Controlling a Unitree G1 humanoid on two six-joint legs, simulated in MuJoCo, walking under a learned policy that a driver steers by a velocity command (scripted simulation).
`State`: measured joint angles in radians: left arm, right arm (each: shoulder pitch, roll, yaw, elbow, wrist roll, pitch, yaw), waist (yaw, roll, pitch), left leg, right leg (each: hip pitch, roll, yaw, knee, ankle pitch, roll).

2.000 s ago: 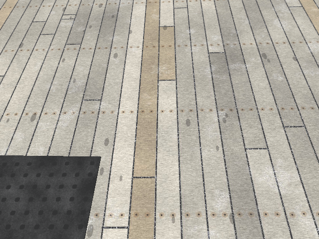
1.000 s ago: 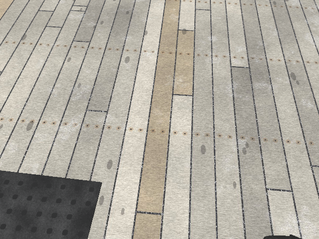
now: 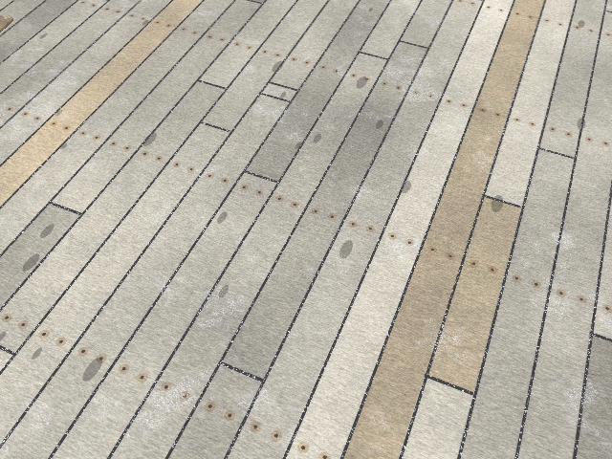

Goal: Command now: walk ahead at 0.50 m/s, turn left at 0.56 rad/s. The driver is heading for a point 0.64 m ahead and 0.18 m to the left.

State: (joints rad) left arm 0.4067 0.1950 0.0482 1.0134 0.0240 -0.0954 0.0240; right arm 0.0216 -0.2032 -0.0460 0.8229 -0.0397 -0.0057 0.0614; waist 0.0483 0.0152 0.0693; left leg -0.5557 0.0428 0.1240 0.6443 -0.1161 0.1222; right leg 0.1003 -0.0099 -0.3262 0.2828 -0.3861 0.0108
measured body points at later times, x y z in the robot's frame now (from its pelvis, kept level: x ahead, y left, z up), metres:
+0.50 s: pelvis +0.27 +0.04 +0.01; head +0.30 +0.06 +0.46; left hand +0.42 +0.31 -0.09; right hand +0.31 -0.24 -0.11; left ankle +0.14 +0.07 -0.73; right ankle +0.47 -0.07 -0.68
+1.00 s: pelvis +0.50 +0.09 +0.01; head +0.54 +0.11 +0.46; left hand +0.37 +0.32 -0.12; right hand +0.79 +0.00 -0.09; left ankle +0.55 +0.26 -0.70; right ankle +0.50 -0.03 -0.73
